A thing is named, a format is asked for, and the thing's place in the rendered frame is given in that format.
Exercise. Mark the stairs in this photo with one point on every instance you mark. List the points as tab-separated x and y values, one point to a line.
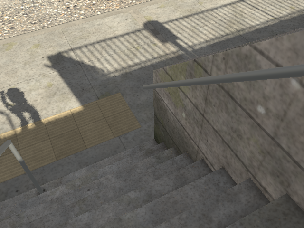
149	186

